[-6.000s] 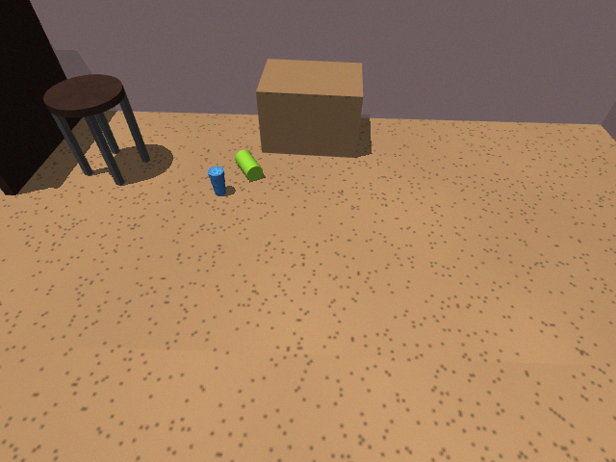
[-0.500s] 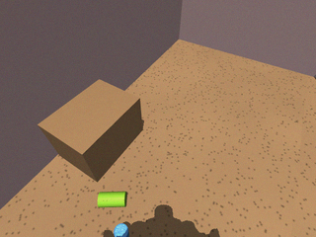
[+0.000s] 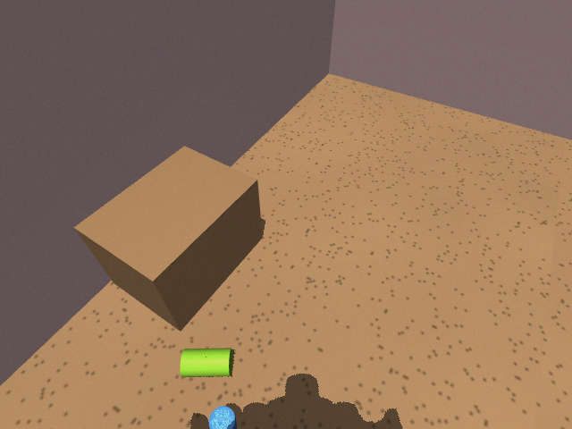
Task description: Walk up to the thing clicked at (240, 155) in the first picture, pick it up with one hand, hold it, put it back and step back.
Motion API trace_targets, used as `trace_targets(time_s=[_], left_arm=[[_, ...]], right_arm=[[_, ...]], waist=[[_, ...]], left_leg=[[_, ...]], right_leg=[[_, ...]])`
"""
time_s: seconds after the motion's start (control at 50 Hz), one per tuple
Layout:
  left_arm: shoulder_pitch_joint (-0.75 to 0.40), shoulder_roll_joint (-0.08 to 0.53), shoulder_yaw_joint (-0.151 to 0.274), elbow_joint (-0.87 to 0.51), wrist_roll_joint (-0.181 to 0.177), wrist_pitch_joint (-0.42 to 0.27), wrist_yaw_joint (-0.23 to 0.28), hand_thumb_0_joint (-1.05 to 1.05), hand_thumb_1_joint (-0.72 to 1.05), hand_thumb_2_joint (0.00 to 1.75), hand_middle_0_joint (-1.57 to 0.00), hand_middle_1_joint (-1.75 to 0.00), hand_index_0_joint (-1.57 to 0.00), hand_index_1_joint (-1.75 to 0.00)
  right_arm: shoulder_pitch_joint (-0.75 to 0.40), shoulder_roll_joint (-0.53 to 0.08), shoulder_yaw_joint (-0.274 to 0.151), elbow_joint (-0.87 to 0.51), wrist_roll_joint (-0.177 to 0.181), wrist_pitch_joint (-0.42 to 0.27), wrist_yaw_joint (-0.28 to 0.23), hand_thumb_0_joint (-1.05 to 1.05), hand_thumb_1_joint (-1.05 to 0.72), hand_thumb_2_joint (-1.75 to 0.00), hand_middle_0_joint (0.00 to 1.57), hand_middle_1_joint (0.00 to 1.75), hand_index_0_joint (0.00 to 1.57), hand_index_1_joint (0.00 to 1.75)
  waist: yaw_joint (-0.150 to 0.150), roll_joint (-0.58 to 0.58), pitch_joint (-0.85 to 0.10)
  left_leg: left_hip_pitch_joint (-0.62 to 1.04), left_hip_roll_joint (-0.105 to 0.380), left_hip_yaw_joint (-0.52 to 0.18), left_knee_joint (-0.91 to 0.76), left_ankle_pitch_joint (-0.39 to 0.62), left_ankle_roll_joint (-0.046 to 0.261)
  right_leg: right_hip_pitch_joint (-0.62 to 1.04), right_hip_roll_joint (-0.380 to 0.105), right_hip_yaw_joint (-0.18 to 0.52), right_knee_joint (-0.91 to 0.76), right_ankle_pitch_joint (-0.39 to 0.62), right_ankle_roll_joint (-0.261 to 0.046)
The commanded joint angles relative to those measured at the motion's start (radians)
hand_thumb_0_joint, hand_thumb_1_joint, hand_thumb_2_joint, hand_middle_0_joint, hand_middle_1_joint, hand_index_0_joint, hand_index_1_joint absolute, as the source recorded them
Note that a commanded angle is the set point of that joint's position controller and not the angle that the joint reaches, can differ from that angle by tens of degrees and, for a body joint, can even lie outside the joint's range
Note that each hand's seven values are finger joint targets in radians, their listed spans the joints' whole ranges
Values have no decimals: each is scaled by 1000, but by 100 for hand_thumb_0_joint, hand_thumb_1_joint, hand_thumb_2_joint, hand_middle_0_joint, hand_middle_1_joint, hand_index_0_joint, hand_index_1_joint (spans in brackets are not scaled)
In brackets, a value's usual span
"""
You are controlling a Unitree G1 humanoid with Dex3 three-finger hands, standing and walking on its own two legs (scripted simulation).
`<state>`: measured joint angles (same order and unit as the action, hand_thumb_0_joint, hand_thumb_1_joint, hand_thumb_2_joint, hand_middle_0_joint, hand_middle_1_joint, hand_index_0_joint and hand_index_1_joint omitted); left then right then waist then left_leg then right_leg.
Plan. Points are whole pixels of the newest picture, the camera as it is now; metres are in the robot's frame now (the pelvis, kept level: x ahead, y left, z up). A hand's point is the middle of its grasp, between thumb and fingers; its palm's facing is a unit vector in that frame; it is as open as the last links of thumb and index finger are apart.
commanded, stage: stand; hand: left
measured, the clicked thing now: (207, 362) +0.47 +0.27 -0.74
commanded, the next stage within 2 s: none
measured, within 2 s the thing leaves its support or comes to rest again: neither
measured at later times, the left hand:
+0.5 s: hand out of the picture +0.07 +0.25 -0.16, palm faces -0.02 -0.94 -0.34, open 7.4 cm
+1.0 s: hand out of the picture +0.08 +0.25 -0.16, palm faces -0.02 -0.94 -0.34, open 7.4 cm
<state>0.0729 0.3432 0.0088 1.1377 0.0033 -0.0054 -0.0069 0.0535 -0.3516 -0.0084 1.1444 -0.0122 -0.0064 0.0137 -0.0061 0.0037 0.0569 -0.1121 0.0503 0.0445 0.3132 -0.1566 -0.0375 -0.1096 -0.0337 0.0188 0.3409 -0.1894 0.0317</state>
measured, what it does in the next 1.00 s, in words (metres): stands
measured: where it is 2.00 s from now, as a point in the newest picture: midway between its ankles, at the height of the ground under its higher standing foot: outside the picture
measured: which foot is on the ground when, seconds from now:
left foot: down 0.00-1.00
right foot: down 0.00-1.00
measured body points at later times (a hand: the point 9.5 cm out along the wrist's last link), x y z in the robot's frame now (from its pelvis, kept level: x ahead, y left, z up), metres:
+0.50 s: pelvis +0.00 +0.00 +0.00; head +0.00 -0.01 +0.45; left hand +0.07 +0.30 -0.13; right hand +0.07 -0.31 -0.14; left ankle +0.01 +0.14 -0.75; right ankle +0.00 -0.14 -0.75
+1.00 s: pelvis +0.01 +0.00 +0.00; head +0.01 +0.00 +0.45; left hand +0.09 +0.30 -0.13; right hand +0.08 -0.30 -0.13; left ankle +0.01 +0.14 -0.75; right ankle +0.00 -0.14 -0.75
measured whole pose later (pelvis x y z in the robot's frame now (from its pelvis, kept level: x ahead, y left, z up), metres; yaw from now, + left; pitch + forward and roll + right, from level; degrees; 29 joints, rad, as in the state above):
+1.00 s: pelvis +0.01 +0.00 +0.00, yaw +0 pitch -2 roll +0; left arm 0.10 0.35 -0.01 1.12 0.00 -0.01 -0.01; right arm 0.09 -0.35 0.00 1.14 -0.01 0.00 0.02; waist 0.00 0.00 0.05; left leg -0.11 0.05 0.04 0.31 -0.16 -0.04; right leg -0.11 -0.03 0.01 0.34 -0.20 0.03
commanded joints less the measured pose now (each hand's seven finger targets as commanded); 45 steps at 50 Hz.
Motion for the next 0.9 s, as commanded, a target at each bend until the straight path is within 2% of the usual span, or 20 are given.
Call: trace_targets(time_s=[0.0,0.08,0.14,0.24,0.32,0.44,0.52,0.56,0.58,0.7,0.88], left_arm=[[-42,214,41,-59,4,-23,13,0,90,90,-20,-30,-20,-30],[-35,222,41,-60,4,-25,13,0,90,90,-20,-30,-20,-30],[-42,223,41,-62,2,-25,12,0,90,90,-20,-30,-20,-30],[-25,223,40,-64,2,-23,11,0,90,90,-20,-30,-20,-30],[-25,225,40,-66,6,-22,11,0,90,90,-20,-30,-20,-30],[-20,225,40,-65,6,-19,10,0,90,90,-20,-30,-20,-30],[-14,226,37,-66,5,-24,10,0,90,90,-20,-30,-20,-30],[-14,225,35,-67,5,-24,11,0,90,90,-20,-30,-20,-30],[-13,228,36,-70,4,-26,11,0,90,90,-20,-30,-20,-30],[-5,232,35,-74,3,-27,14,0,90,90,-20,-30,-20,-30],[-7,225,32,-70,4,-23,14,0,90,90,-20,-30,-20,-30]], right_arm=[[-41,-211,-41,-57,0,-20,-13,0,-90,-90,20,30,20,30],[-41,-205,-40,-58,0,-21,-11,0,-90,-90,20,30,20,30],[-34,-204,-36,-55,0,-21,-11,0,-90,-90,20,30,20,30],[-30,-205,-36,-55,0,-24,-11,0,-90,-90,20,30,20,30],[-20,-210,-38,-54,0,-22,-12,0,-90,-90,20,30,20,30],[-13,-212,-36,-52,0,-19,-11,0,-90,-90,20,30,20,30],[-10,-211,-39,-53,-1,-19,-10,0,-90,-90,20,30,20,30],[-3,-214,-39,-52,0,-18,-10,0,-90,-90,20,30,20,30],[-8,-213,-39,-54,-1,-18,-10,0,-90,-90,20,30,20,30],[0,-217,-38,-54,-1,-21,-13,0,-90,-90,20,30,20,30],[2,-215,-35,-55,1,-19,-14,0,-90,-90,20,30,20,30]], waist=[[-1,-3,-76],[-3,-9,-89],[-3,-11,-78],[2,-2,-84],[-2,-4,-79],[2,-2,-46],[-1,-11,-72],[-3,-11,-65],[-2,-11,-82],[-2,-1,-103],[2,2,-74]], left_leg=[[42,90,-75,-39,56,35],[48,93,-82,-42,93,35],[37,93,-81,-45,63,37],[48,94,-83,-48,89,32],[36,92,-81,-46,57,36],[12,89,-91,-61,-32,37],[38,92,-91,-45,26,39],[27,89,-89,-40,23,38],[42,90,-85,-31,52,41],[61,98,-84,-27,124,39],[33,96,-86,-38,92,39]], right_leg=[[-35,-96,74,-73,121,-39],[-27,-95,66,-64,148,-39],[-25,-97,71,-66,119,-41],[-28,-93,66,-57,127,-45],[-27,-97,71,-64,116,-47],[-56,-89,70,-78,14,-43],[-50,-94,74,-76,50,-45],[-53,-92,74,-78,55,-43],[-44,-98,78,-73,95,-46],[-23,-99,70,-55,175,-47],[-19,-97,64,-60,136,-45]])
